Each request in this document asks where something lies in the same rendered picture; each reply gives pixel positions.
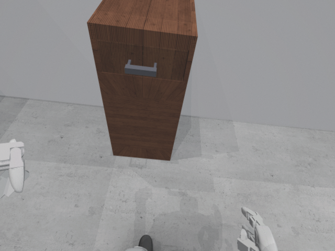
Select left robot foot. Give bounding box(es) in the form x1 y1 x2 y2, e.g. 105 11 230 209
139 235 152 251

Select handle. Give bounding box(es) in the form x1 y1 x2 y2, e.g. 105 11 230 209
125 60 157 77

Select right robot hand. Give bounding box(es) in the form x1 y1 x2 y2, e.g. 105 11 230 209
237 207 278 251

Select drawer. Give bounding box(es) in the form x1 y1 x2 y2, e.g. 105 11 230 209
97 39 188 81

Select left robot hand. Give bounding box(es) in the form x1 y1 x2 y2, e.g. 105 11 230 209
0 139 29 199

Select cabinet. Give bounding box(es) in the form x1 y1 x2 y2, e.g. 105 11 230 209
87 0 198 161

